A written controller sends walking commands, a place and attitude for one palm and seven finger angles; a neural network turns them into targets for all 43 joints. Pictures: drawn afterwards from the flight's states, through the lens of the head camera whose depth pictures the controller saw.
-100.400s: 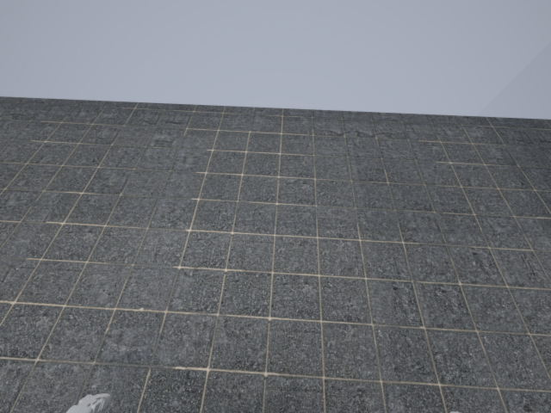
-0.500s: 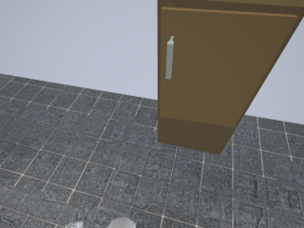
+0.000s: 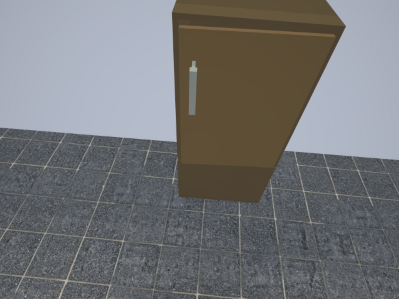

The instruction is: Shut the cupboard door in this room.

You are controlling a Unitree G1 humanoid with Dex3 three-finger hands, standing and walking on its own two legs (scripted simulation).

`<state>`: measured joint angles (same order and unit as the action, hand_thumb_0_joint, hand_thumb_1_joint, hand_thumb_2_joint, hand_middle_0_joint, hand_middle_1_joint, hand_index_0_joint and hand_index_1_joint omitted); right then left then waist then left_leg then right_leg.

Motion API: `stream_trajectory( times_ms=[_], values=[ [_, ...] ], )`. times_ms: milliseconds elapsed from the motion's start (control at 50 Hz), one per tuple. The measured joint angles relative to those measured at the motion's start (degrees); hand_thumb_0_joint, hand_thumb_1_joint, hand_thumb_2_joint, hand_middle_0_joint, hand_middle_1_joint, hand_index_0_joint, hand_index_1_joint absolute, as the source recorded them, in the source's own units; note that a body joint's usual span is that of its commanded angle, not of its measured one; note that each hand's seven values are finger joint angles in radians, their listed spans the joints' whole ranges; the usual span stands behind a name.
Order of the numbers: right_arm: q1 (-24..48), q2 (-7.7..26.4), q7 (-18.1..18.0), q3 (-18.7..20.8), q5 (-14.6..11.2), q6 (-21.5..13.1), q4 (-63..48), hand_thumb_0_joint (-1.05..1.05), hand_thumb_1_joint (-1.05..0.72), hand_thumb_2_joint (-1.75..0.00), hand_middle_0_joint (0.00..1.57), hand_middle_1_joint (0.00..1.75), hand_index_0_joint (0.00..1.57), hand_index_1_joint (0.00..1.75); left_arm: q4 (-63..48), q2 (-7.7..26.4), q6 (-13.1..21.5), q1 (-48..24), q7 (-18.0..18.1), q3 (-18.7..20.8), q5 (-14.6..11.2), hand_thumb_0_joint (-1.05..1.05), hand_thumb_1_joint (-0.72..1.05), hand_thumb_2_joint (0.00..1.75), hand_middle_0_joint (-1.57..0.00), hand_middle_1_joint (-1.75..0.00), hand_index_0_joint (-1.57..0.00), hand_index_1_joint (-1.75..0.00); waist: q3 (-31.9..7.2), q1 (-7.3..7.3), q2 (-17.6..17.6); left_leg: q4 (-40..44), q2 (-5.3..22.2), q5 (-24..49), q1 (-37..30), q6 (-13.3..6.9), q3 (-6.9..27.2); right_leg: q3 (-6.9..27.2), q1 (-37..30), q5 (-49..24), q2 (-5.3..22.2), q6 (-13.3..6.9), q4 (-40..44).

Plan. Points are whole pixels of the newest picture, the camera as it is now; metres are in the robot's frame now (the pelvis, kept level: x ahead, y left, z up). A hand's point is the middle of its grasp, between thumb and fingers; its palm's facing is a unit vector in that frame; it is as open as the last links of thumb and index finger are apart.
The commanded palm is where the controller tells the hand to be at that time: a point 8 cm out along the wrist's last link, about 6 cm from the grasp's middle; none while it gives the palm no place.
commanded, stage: take the last steps up to it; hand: left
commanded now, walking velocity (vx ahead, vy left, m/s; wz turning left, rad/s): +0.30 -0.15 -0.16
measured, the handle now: (192, 88) +0.69 +0.05 +0.03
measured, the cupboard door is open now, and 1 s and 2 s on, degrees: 3 3 3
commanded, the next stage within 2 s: come to a stop and stand still in 0.62 s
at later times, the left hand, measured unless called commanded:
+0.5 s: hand out of the picture +0.10 +0.08 -0.19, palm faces +0.02 -0.99 -0.15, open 7.3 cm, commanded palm none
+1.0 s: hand (186, 236) +0.31 +0.04 -0.18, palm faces -0.01 -0.97 -0.24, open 7.3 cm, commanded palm none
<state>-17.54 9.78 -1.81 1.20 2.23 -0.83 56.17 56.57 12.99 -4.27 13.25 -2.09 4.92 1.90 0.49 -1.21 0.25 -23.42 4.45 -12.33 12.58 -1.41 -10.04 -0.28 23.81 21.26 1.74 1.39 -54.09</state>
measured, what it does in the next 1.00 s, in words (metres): walks ahead: right foot, then left foot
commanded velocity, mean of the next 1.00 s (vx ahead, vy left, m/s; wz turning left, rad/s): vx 0.08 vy -0.02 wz -0.02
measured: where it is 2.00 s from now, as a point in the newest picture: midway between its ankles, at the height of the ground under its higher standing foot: outside the picture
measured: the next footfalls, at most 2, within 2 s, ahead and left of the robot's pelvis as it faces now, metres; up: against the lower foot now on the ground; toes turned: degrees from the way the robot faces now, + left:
right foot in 0.18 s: +0.07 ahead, -0.17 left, +0.00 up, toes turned -6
left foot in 0.54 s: +0.25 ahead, +0.02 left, +0.00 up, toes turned +6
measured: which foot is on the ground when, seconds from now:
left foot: down 0.00-0.18, up 0.20-0.52, down 0.54-0.92, up 0.94-1.00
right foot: up 0.00-0.16, down 0.18-0.56, up 0.58-0.84, down 0.86-1.00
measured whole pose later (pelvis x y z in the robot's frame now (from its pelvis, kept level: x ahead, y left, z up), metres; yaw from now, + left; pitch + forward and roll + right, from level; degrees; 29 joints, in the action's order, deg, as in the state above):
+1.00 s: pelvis +0.24 -0.14 -0.01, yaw -1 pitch +1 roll +1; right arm -14.2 11.3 -1.3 2.2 0.3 2.2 60.8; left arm 60.3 8.8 0.0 10.4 1.2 1.6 1.4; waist 2.7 -0.9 -1.8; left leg -34.9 2.3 -22.8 12.9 1.7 -3.7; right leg -1.7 17.8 14.9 2.4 -0.2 -32.1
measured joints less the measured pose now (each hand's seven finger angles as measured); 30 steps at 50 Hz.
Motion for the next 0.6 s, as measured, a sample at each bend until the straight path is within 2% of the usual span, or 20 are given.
stream_trajectory(
  times_ms=[100,160,180,220,240,280,320,360,420,520,540,560,600],
  values=[
    [-2.6,1.7,0.5,1.2,0.2,0.2,2.6,0.0,-0.91,-0.9,0.21,0.3,0.21,0.3,0.0,-0.3,0.3,-1.4,-0.9,-0.3,0.0,0.01,0.91,0.9,-0.2,-0.3,-0.2,-0.3,-0.1,-1.72,-1.3,-0.4,2.0,-1.2,-1.5,1.8,-1.3,-2.0,-3.0,0.8,0.5,-1.1,11.7],
    [-4.4,2.9,0.8,1.8,0.1,0.8,4.4,0.0,-0.91,-0.9,0.21,0.3,0.21,0.3,-0.6,-0.5,1.5,-2.2,-1.2,-0.5,0.0,0.01,0.91,0.9,-0.2,-0.3,-0.2,-0.3,-0.4,-2.14,-1.7,-4.1,3.4,-3.8,-1.1,3.3,-1.3,-3.0,-7.6,-2.5,-0.1,-2.0,22.1],
    [-5.1,3.1,0.9,1.9,-0.1,1.1,4.9,0.0,-0.91,-0.9,0.21,0.3,0.21,0.3,-1.0,-0.3,2.4,-2.2,-1.1,-0.5,0.0,0.01,0.91,0.9,-0.2,-0.3,-0.2,-0.3,-0.7,-1.86,-1.1,-7.2,3.4,-6.6,-0.1,3.3,-1.2,-2.6,-9.1,-2.9,0.0,-2.7,25.4],
    [-4.9,4.0,1.0,2.1,-0.5,2.4,6.3,0.0,-0.91,-0.9,0.21,0.3,0.21,0.3,-0.6,-1.5,3.6,-2.6,-0.1,-0.8,0.0,0.01,0.91,0.9,-0.2,-0.3,-0.2,-0.3,-0.5,-1.3,-2.4,-17.9,3.4,-14.8,3.8,2.4,2.7,-3.4,-9.4,-4.3,-1.3,-3.1,24.2],
    [-4.7,4.3,1.1,2.2,-0.5,2.9,6.6,0.0,-0.91,-0.9,0.2,0.3,0.21,0.3,-0.5,-2.1,4.0,-2.3,0.3,-1.0,-0.1,0.01,0.91,0.9,-0.2,-0.3,-0.2,-0.3,-0.6,-1.18,-2.7,-23.6,2.6,-15.9,6.3,2.0,4.3,-3.9,-10.2,-4.4,-1.6,-3.4,24.6],
    [-3.7,4.2,1.3,2.3,-0.5,3.1,6.5,0.0,-0.91,-0.9,0.2,0.3,0.2,0.3,0.0,-2.9,4.6,-1.1,1.1,-1.4,-0.3,0.01,0.91,0.9,-0.2,-0.3,-0.2,-0.3,-0.7,-0.73,-2.1,-31.8,1.2,-14.6,10.7,1.8,5.2,-4.1,-12.6,-4.9,-1.9,-4.0,27.3],
    [-2.2,3.9,1.7,2.3,-0.4,2.6,5.5,0.01,-0.91,-0.9,0.2,0.3,0.2,0.3,1.1,-3.5,5.0,0.3,1.7,-1.7,-0.4,0.01,0.91,0.9,-0.2,-0.3,-0.2,-0.3,-0.5,-0.66,-1.4,-35.0,0.7,-11.5,14.1,2.0,5.0,-4.2,-15.0,-5.8,-2.3,-4.3,30.4],
    [-0.6,3.4,1.9,2.3,-0.3,2.0,4.0,0.0,-0.91,-0.9,0.2,0.3,0.2,0.3,2.5,-3.7,5.4,1.6,2.2,-1.8,-0.5,0.01,0.92,0.9,-0.2,-0.3,-0.2,-0.3,-0.2,-0.85,-1.1,-34.6,0.7,-8.2,16.4,2.3,5.0,-4.7,-17.1,-6.2,-3.0,-4.4,32.9],
    [1.9,2.3,2.2,2.0,-0.4,1.3,2.2,0.0,-0.91,-0.9,0.2,0.3,0.2,0.3,4.6,-4.0,5.9,3.2,2.3,-2.4,-0.5,0.01,0.92,0.9,-0.2,-0.3,-0.2,-0.3,0.5,-0.76,-0.9,-29.5,0.7,-5.4,17.6,2.5,4.7,-5.4,-19.6,-5.5,-4.2,-4.7,35.0],
    [5.4,0.1,2.2,0.9,-0.6,-0.2,0.7,0.0,-0.91,-0.9,0.2,0.3,0.2,0.3,7.3,-4.6,6.1,5.7,2.3,-2.9,-0.5,0.01,0.92,0.9,-0.2,-0.3,-0.2,-0.3,1.8,0.78,0.0,-14.4,-0.5,-2.1,12.5,1.4,3.9,-5.5,-22.0,-0.7,-4.9,-4.4,32.1],
    [5.6,-0.1,2.2,0.6,-0.4,-0.8,0.3,0.0,-0.91,-0.9,0.2,0.3,0.2,0.3,7.6,-4.7,6.0,6.4,2.2,-2.8,-0.7,0.01,0.91,0.9,-0.2,-0.3,-0.2,-0.3,1.8,1.08,0.1,-10.9,-0.9,0.7,10.4,1.0,3.9,-5.3,-21.5,1.6,-4.9,-4.2,29.0],
    [6.1,-0.5,1.9,0.4,-0.2,-1.6,0.2,0.0,-0.91,-0.9,0.2,0.3,0.2,0.3,7.9,-4.7,5.7,6.7,2.2,-2.8,-0.9,0.01,0.91,0.9,-0.2,-0.3,-0.2,-0.3,1.9,1.12,0.7,-11.0,-1.4,1.1,9.9,-0.6,3.6,-5.0,-19.5,3.9,-4.2,-4.2,23.6],
    [6.7,-1.4,1.4,-0.2,0.0,-2.1,-0.1,0.0,-0.91,-0.9,0.2,0.3,0.2,0.3,8.1,-4.4,4.9,6.5,2.1,-2.9,-1.0,0.01,0.91,0.9,-0.2,-0.3,-0.2,-0.3,2.6,1.39,2.2,-12.7,-2.0,-1.5,9.0,-1.6,2.3,-3.0,-13.3,7.7,-3.3,-4.5,7.5]
  ],
)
